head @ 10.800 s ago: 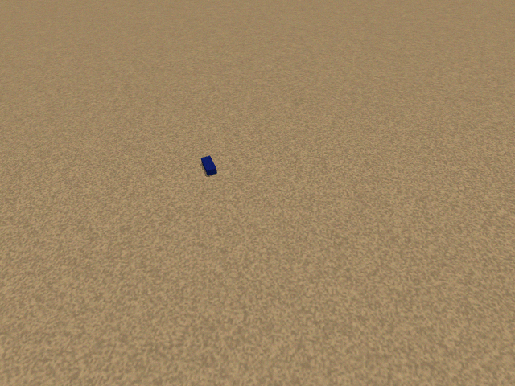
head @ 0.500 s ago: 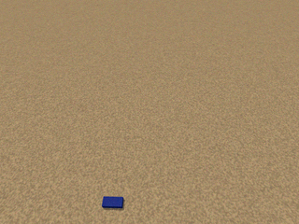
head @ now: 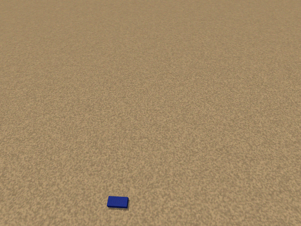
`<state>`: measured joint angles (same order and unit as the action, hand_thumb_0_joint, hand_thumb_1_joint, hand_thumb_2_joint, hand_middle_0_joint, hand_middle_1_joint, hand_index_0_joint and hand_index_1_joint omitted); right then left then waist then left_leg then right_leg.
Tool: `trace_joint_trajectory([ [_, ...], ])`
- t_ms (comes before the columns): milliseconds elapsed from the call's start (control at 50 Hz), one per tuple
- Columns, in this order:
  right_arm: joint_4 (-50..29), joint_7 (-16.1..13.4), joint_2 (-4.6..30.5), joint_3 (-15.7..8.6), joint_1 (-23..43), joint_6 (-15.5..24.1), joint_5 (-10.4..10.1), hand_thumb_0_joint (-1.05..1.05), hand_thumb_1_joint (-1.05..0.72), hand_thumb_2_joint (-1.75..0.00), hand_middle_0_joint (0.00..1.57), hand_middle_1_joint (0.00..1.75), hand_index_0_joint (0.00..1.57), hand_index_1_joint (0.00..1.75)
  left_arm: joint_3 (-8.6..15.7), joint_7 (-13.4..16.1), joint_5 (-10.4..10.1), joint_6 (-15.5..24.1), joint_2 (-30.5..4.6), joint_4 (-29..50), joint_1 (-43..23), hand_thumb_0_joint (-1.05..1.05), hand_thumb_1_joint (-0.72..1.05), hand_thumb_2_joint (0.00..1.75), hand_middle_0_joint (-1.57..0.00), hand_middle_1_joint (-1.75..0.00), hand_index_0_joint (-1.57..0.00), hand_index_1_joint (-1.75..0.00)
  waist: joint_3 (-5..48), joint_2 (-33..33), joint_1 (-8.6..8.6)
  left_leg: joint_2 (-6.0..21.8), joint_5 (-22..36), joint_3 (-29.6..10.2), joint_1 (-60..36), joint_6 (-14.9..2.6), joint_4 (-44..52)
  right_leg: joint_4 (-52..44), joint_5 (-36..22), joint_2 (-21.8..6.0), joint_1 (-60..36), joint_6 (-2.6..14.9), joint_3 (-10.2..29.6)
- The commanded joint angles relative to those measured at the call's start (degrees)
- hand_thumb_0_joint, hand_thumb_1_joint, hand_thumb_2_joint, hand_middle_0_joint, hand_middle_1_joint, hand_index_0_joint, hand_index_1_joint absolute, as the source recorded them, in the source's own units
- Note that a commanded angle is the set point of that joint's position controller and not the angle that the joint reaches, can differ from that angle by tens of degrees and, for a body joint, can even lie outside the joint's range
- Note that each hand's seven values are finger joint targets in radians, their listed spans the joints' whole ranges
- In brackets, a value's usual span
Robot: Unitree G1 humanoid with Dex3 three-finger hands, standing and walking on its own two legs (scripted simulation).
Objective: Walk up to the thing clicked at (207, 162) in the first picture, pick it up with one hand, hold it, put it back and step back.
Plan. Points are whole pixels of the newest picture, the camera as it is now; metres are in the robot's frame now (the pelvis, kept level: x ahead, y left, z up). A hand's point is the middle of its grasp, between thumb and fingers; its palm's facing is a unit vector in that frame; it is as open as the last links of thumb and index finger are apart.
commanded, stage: walk up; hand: left
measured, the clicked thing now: (117, 202) +0.42 +0.26 -0.76
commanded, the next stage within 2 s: none
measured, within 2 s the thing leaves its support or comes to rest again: neither
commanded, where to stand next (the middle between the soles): +0.04 +0.02 m, yaw +1 degrees
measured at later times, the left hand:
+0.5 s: hand out of the picture +0.10 +0.24 -0.15, palm faces +0.00 -0.94 -0.33, open 7.3 cm
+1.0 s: hand out of the picture +0.06 +0.31 -0.18, palm faces +0.01 -0.94 -0.33, open 7.4 cm
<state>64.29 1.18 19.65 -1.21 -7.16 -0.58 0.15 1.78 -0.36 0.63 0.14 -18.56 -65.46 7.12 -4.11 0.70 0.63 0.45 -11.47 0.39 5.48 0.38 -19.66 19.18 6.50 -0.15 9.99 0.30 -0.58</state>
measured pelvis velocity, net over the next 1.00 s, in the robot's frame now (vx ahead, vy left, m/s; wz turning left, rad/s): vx -0.04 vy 0.04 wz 0.05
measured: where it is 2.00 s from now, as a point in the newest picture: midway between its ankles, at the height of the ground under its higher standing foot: outside the picture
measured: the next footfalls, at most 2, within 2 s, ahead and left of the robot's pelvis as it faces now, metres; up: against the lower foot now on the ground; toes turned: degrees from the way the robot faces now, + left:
right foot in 1.32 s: +0.10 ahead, -0.12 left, +0.00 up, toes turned -2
left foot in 1.82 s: -0.01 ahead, +0.15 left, +0.00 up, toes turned +2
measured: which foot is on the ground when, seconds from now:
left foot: down 0.00-1.00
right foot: down 0.00-0.92, up 0.94-1.00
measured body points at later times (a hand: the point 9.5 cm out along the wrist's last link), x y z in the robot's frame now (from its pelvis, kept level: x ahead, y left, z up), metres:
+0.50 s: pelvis +0.00 +0.00 +0.00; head +0.02 -0.01 +0.45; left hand +0.10 +0.29 -0.13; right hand +0.07 -0.30 -0.14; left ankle -0.01 +0.12 -0.75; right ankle +0.05 -0.12 -0.75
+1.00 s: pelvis -0.04 +0.04 -0.02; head -0.02 +0.07 +0.43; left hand +0.06 +0.36 -0.15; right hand -0.01 -0.27 -0.13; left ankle -0.08 +0.16 -0.75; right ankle +0.03 -0.10 -0.71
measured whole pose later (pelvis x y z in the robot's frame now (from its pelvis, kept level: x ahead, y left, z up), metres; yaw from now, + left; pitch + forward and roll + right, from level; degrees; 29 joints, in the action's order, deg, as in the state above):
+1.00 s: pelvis -0.04 +0.04 -0.02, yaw +3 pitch -2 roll +0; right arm 58.7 0.4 19.7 -3.3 -15.3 0.6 2.7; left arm 3.9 -0.8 2.6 -4.4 -22.6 -55.9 4.6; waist -5.4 -4.1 -1.6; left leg -1.0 -20.4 -1.5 8.8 -0.6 -31.4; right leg 48.0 24.0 0.4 25.6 1.1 5.5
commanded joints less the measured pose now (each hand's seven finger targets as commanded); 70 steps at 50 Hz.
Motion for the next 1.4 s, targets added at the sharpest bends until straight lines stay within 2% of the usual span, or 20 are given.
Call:
trace_joint_trajectory([
  [0,-3.77,-1.11,11.89,-2.04,2.32,1.42,0.0,0.0,-0.9,-0.9,0.2,0.3,0.2,0.3,1.95,0.6,0.1,1.37,-12.61,4.24,-3.39,0.0,0.9,0.9,-0.2,-0.3,-0.2,-0.3,4.39,-1.7,-0.31,6.52,2.51,-5.87,1.29,-1.99,3.8,-3.86,-0.88,-7.31,-1.3,1.37,7.4],
  [560,-4.22,-1.2,12.05,-1.71,1.92,1.58,-0.04,0.0,-0.9,-0.9,0.2,0.3,0.2,0.3,1.96,0.5,-0.02,1.21,-12.84,4.6,-5.37,0.0,0.9,0.9,-0.2,-0.3,-0.2,-0.3,5.29,-1.63,-0.53,6.53,3.2,-5.77,1.76,-1.88,4.12,-2.8,-1.48,-7.15,-2.94,1.33,7.1],
  [600,-5.4,-1.32,14.35,-2.97,1.78,0.08,-0.16,0.0,-0.9,-0.9,0.2,0.3,0.2,0.3,3.96,1.32,-0.65,0.43,-16.87,6.14,-4.53,0.0,0.9,0.9,-0.2,-0.3,-0.2,-0.3,3.43,-2.18,-0.05,4.84,14.1,-4.57,4.24,-1.63,-4.58,2.36,-18.08,-9.01,-1.29,3.14,7.8],
  [660,-6.69,-1.4,13.24,-3.36,-0.17,-0.89,-0.42,0.0,-0.9,-0.9,0.2,0.3,0.2,0.3,4.69,1.72,-0.48,-0.1,-18.31,8.16,-4.57,0.0,0.9,0.9,-0.2,-0.3,-0.2,-0.3,8.16,-7.23,-0.07,0.18,2.89,-1.05,4.21,-1.01,-17.14,0.78,-21.84,-15.53,-0.98,8.8,13.38],
  [700,-7.64,-1.14,12.81,-3.9,-2.36,-2.31,0.27,0.0,-0.9,-0.9,0.2,0.3,0.2,0.3,5.15,2.06,0.69,-0.45,-18.51,10.75,-7.04,0.0,0.9,0.9,-0.2,-0.3,-0.2,-0.3,7.68,-10.68,-0.12,-1.83,-20.86,-2.96,7.55,-1.18,-32.04,-0.88,-17.69,-21.45,3.42,14.12,17.91],
  [740,-9.13,-0.57,12.86,-4.43,-4.0,-3.18,0.5,0.0,-0.9,-0.9,0.2,0.3,0.2,0.3,5.38,2.23,1.45,-0.76,-18.54,12.66,-8.38,0.0,0.9,0.9,-0.2,-0.3,-0.2,-0.3,6.78,-10.67,-0.93,-0.4,-21.1,-6.04,8.32,-1.9,-37.62,-0.21,-12.11,-21.37,8.01,14.73,15.95],
  [820,-9.15,-0.08,12.48,-4.6,-7.05,-1.6,0.8,0.0,-0.9,-0.9,0.2,0.3,0.2,0.3,4.55,1.65,2.8,-0.58,-16.41,13.86,-7.62,0.0,0.9,0.9,-0.2,-0.3,-0.2,-0.3,11.65,-10.24,-0.88,1.39,-17.65,-3.52,9.12,-1.29,-20.0,2.91,11.06,-13.99,1.13,10.24,10.97],
  [860,-6.25,-0.44,11.33,-4.84,-13.19,0.59,1.52,0.0,-0.9,-0.9,0.2,0.3,0.2,0.3,3.47,0.45,2.63,-1.99,-14.21,14.43,-8.96,0.0,0.9,0.9,-0.2,-0.3,-0.2,-0.3,11.62,-6.43,-4.2,0.16,-8.16,-0.92,-1.87,-1.35,1.25,10.59,24.07,-8.88,7.13,7.16,6.36],
  [880,-6.26,-1.14,13.28,-5.59,-14.44,1.61,2.68,0.0,-0.9,-0.9,0.2,0.3,0.2,0.3,2.87,-0.12,2.13,-3.0,-11.06,15.37,-7.44,0.0,0.9,0.9,-0.2,-0.3,-0.2,-0.3,8.46,2.34,-4.54,4.33,-11.83,-10.23,-6.89,-1.56,9.06,22.6,24.39,-3.29,15.83,4.5,2.97],
  [900,-7.97,-2.13,20.0,-6.87,-12.56,2.49,4.3,0.0,-0.9,-0.9,0.2,0.3,0.2,0.3,2.29,-0.38,1.83,-3.29,-8.49,16.54,-5.01,0.0,0.9,0.9,-0.2,-0.3,-0.2,-0.3,3.56,12.68,-2.54,17.1,-14.0,-31.3,-7.05,-1.92,10.51,34.07,27.76,4.28,30.11,0.99,4.1],
  [940,-11.53,-3.34,25.58,-7.64,-3.77,3.51,2.38,0.0,-0.9,-0.9,0.2,0.3,0.2,0.3,4.83,-0.19,2.3,-3.85,-16.41,14.66,-6.18,0.0,0.9,0.9,-0.2,-0.3,-0.2,-0.3,-1.98,5.2,-2.05,24.45,-22.22,-35.39,12.38,-10.51,12.09,33.68,21.81,-2.77,20.43,0.83,12.81],
  [980,-11.23,-4.1,19.8,-6.49,-1.66,4.97,2.43,0.0,-0.9,-0.9,0.2,0.3,0.2,0.3,5.71,-1.72,1.65,-3.78,-16.86,13.59,-4.82,0.0,0.9,0.9,-0.2,-0.3,-0.2,-0.3,-4.24,0.87,0.87,15.06,-4.28,-19.74,5.01,-6.96,7.0,35.19,13.44,-0.86,20.96,0.22,15.46],
  [1020,-11.15,-4.8,19.45,-6.93,-8.61,5.52,1.83,0.0,-0.9,-0.9,0.2,0.3,0.2,0.3,5.91,-2.62,1.96,-4.08,-16.57,14.15,-0.17,0.0,0.9,0.9,-0.2,-0.3,-0.2,-0.3,-1.13,3.9,0.11,12.4,15.2,-11.97,-7.69,-3.37,1.13,35.48,11.21,1.27,26.96,0.55,11.88],
  [1120,-12.7,-3.69,17.69,-7.25,-14.43,5.99,1.7,0.0,-0.9,-0.9,0.2,0.3,0.2,0.3,4.84,-3.19,1.03,-2.23,-14.41,17.25,-5.79,0.0,0.9,0.9,-0.2,-0.3,-0.2,-0.3,-1.47,9.16,-4.55,13.18,14.51,-10.23,-10.4,-6.9,3.31,30.1,10.56,0.53,25.83,-0.21,9.35],
  [1180,-15.31,-2.64,17.24,-6.78,-11.77,5.36,1.86,0.0,-0.9,-0.9,0.2,0.3,0.2,0.3,4.29,-3.03,0.73,-0.93,-14.0,16.57,-5.39,0.0,0.9,0.9,-0.2,-0.3,-0.2,-0.3,-3.9,11.55,-4.15,13.08,13.28,-6.76,-3.4,-9.7,2.31,23.38,12.27,-0.43,18.48,0.03,4.77],
  [1280,-17.54,-2.48,16.15,-5.16,-9.39,3.29,0.23,0.0,-0.9,-0.9,0.2,0.3,0.2,0.3,4.34,-1.8,0.38,-0.14,-12.48,12.81,2.97,0.0,0.9,0.9,-0.2,-0.3,-0.2,-0.3,-0.17,7.9,0.03,8.5,27.79,-0.56,5.57,-6.31,-13.34,8.07,2.85,2.0,-2.63,2.48,-3.16],
  [1300,-17.82,-2.64,13.96,-4.21,-10.39,3.21,-0.81,0.0,-0.9,-0.9,0.2,0.3,0.2,0.3,5.13,-1.31,0.57,0.1,-14.81,12.0,6.61,0.0,0.9,0.9,-0.2,-0.3,-0.2,-0.3,3.56,1.34,2.24,6.53,24.6,0.42,7.78,-4.3,-21.41,4.52,-4.85,0.05,-9.89,3.53,-0.59],
  [1340,-18.66,-3.72,10.31,-2.68,-14.54,2.73,-1.78,0.0,-0.9,-0.9,0.2,0.3,0.2,0.3,6.05,-0.45,0.52,0.07,-19.35,14.57,7.59,0.0,0.9,0.9,-0.2,-0.3,-0.2,-0.3,9.78,-13.04,2.18,-3.79,-21.65,-2.16,16.77,-1.48,-39.51,-0.15,-13.38,-18.72,-12.92,12.93,25.3],
  [1360,-17.23,-4.22,13.46,-3.65,-14.73,2.05,-1.21,0.0,-0.9,-0.9,0.2,0.3,0.2,0.3,5.86,-0.37,0.56,-0.09,-19.58,15.63,4.05,0.0,0.9,0.9,-0.2,-0.3,-0.2,-0.3,8.14,-11.42,1.53,-0.73,-26.94,-5.03,12.45,-1.61,-41.36,-0.39,-4.35,-20.62,-4.16,16.29,27.59],
  [1380,-16.24,-4.17,15.0,-4.2,-13.52,1.96,-0.84,0.0,-0.9,-0.9,0.2,0.3,0.2,0.3,5.62,-0.4,0.59,-0.61,-17.95,16.34,1.79,0.0,0.9,0.9,-0.2,-0.3,-0.2,-0.3,4.56,-10.42,0.76,-0.09,-26.14,-5.73,12.18,-2.02,-42.45,-1.36,0.49,-17.96,1.64,15.37,22.86],
])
